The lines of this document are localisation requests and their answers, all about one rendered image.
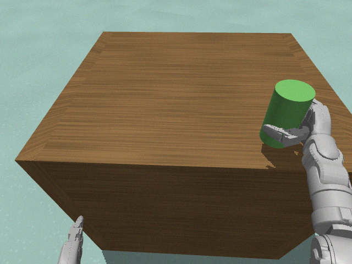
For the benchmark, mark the left robot hand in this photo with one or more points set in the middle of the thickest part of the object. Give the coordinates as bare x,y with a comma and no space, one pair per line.
71,251

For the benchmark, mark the can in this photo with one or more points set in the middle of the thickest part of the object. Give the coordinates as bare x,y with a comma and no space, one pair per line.
287,108

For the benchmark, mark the right robot hand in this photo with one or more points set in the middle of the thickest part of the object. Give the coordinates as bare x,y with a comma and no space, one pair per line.
317,120

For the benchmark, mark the right robot arm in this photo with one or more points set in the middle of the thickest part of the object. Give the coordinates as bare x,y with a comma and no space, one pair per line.
331,196

